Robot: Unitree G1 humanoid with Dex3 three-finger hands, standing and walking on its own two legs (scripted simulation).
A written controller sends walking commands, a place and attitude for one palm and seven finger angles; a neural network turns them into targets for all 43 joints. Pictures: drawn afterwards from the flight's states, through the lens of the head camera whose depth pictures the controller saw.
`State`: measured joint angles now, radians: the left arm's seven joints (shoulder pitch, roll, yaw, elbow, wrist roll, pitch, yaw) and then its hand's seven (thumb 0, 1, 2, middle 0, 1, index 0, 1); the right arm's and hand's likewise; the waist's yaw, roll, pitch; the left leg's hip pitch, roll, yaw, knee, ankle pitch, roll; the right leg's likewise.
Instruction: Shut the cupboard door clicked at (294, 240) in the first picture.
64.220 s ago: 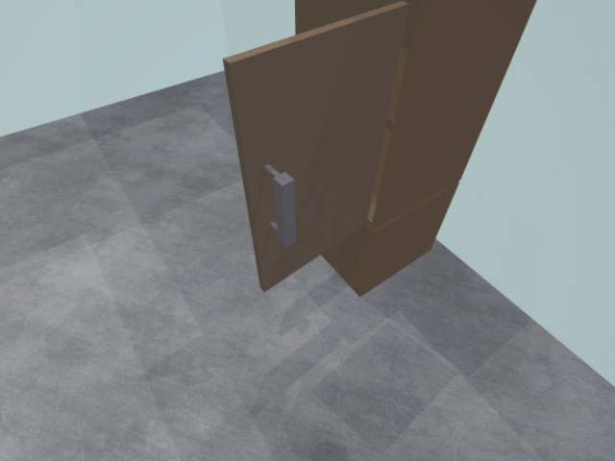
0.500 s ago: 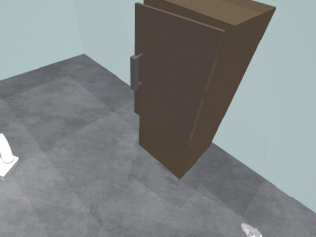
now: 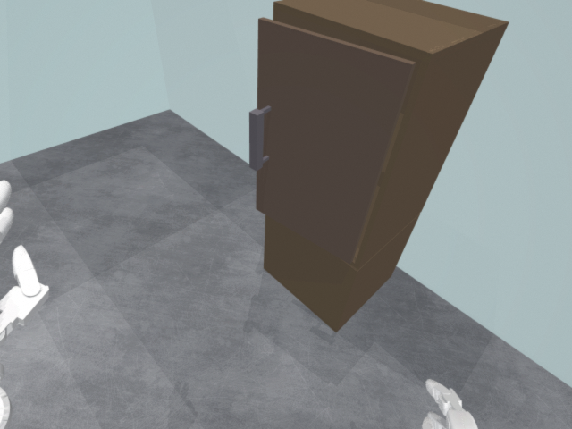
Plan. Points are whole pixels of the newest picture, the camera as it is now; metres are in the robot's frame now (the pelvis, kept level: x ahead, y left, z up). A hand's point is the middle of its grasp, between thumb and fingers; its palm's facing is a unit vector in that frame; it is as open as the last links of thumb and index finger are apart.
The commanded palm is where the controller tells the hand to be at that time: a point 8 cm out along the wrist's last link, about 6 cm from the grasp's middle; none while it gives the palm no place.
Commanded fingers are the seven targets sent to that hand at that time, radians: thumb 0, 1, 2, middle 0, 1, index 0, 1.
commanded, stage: stop stepping back and stand still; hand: left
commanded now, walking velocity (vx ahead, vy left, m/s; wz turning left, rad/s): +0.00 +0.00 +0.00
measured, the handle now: (261, 138) +0.84 +0.10 -0.03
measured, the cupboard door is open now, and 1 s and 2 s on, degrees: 8 8 8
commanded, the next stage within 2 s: let the arm hang, fingers relaxed in 0.60 s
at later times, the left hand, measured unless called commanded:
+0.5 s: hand (88, 265) +0.24 +0.24 +0.17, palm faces +0.41 -0.81 -0.43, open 7.4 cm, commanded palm +0.18 +0.28 +0.19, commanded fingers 0.00 0.90 0.90 -0.20 -0.30 -0.20 -0.30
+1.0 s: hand out of the picture +0.06 +0.16 -0.17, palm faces -0.01 -0.98 -0.17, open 7.2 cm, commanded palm none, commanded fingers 0.00 0.90 0.90 -0.20 -0.30 -0.20 -0.30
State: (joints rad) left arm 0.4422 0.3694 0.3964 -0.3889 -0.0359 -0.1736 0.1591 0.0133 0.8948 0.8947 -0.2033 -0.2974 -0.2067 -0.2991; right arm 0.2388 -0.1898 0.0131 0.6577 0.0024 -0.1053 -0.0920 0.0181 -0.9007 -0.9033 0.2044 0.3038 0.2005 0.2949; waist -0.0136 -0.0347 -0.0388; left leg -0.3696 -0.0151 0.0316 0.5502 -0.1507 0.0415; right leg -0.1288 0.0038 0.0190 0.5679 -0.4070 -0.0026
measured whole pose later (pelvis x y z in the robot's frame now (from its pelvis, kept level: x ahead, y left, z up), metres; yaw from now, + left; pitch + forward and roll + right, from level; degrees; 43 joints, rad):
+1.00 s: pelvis +0.01 -0.02 +0.00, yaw +1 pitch -2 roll +0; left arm 0.31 0.19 -0.02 0.87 0.01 0.06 0.02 0.01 0.94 0.89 -0.20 -0.30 -0.20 -0.30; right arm 0.21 -0.24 0.02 0.91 -0.02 0.03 0.00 0.01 -0.90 -0.90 0.20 0.30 0.20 0.29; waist -0.03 -0.03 0.04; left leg -0.37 0.00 0.01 0.57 -0.17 0.02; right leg -0.11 0.02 -0.01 0.56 -0.42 -0.01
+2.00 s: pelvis +0.01 -0.02 +0.01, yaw +0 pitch -3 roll -1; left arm 0.37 0.14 0.01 1.15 0.01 0.00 0.03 0.00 0.91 0.89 -0.20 -0.30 -0.20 -0.30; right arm 0.31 -0.13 -0.01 1.14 -0.01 0.02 -0.03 0.01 -0.90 -0.90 0.20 0.30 0.20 0.29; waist -0.01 -0.01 0.05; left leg -0.29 0.01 0.02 0.44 -0.10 0.01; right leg -0.04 0.03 0.01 0.42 -0.34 -0.02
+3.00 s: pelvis +0.02 -0.01 +0.00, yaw +11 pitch -1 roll -1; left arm 0.18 0.23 0.07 0.95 0.02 0.05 0.02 0.00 0.91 0.89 -0.20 -0.30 -0.20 -0.30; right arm 0.22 -0.19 -0.04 0.98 -0.03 0.04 -0.01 0.01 -0.90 -0.90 0.20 0.30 0.20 0.29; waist -0.03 -0.02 0.12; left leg -0.39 -0.05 0.00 0.57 -0.17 0.06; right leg -0.40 -0.04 -0.01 1.08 -0.46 0.01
